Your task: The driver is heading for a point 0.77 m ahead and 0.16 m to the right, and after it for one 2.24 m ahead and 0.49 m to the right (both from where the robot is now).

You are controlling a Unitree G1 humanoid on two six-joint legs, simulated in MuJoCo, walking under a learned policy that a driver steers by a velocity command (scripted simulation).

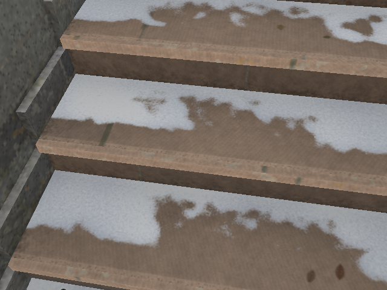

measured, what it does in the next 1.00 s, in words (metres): climbs, turning right: left foot, then right foot 0.17 m higher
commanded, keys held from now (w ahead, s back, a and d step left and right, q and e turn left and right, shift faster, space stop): w+e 0.78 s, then w+q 0.22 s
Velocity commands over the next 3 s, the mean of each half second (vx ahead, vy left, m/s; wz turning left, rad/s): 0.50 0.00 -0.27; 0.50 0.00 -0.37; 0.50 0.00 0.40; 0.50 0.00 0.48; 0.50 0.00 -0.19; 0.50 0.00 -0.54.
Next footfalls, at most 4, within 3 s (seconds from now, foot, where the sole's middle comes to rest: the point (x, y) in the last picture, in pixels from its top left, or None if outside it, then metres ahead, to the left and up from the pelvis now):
0.40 left None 0.28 0.07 -0.76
0.84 right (275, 268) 0.47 -0.23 -0.59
1.40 left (252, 140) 0.82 -0.20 -0.42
1.84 right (328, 40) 1.09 -0.48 -0.25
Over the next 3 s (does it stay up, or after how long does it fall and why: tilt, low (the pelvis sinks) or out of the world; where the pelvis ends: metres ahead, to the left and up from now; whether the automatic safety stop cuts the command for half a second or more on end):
stays up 1.47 -0.35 0.67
